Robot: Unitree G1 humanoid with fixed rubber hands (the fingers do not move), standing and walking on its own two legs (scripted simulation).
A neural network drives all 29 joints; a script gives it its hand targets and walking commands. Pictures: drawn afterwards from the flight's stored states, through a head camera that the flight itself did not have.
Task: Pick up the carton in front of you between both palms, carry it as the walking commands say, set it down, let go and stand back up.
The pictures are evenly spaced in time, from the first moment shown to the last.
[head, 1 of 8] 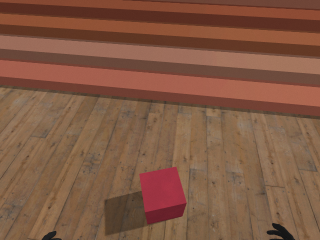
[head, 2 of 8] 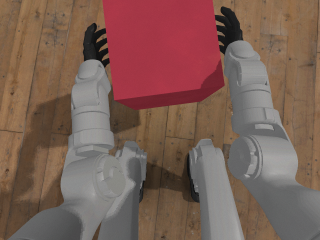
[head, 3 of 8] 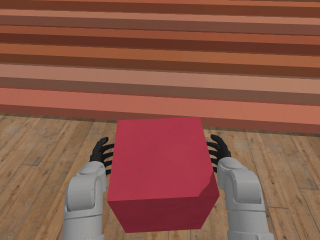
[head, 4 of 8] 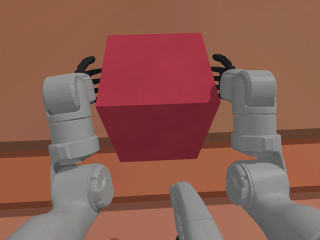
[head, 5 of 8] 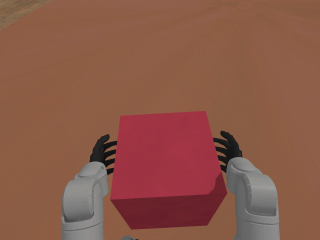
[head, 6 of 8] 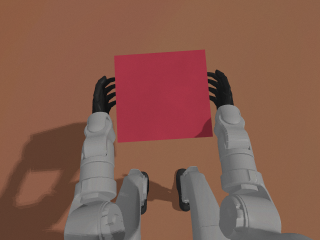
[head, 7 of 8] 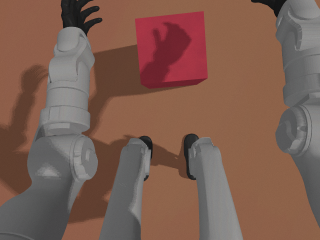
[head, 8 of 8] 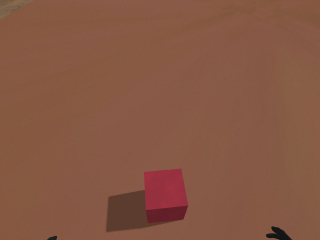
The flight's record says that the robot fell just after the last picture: no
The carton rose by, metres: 1.51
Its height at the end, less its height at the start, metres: +0.76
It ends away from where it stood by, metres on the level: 5.07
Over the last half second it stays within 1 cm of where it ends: yes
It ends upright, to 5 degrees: yes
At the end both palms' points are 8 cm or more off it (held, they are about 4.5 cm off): yes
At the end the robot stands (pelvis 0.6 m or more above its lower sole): yes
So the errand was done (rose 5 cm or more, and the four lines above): yes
